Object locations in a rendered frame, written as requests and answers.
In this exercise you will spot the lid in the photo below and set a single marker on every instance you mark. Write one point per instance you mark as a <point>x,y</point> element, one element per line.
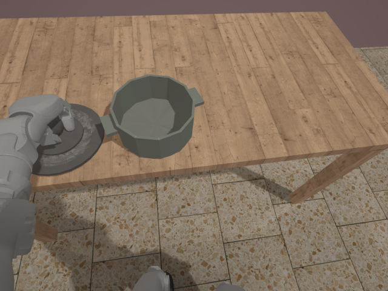
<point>77,146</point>

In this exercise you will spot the knob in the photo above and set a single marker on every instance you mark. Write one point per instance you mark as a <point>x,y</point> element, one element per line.
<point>56,126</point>

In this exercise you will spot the robot left hand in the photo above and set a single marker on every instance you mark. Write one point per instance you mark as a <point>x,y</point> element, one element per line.
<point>49,107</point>

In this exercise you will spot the robot left forearm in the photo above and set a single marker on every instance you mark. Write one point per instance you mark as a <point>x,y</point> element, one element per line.
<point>20,135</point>

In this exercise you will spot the robot left shin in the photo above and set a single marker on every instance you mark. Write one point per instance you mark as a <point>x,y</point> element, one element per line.
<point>154,268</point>

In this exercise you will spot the table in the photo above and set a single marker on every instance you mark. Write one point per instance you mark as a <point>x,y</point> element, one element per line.
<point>276,87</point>

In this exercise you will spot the left robot thigh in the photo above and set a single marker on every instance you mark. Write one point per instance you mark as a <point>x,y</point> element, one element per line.
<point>153,281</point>

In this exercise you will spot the pot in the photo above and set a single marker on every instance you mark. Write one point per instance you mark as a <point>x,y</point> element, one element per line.
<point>153,115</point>

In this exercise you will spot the robot left upper arm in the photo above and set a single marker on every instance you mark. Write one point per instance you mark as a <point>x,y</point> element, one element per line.
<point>17,233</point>

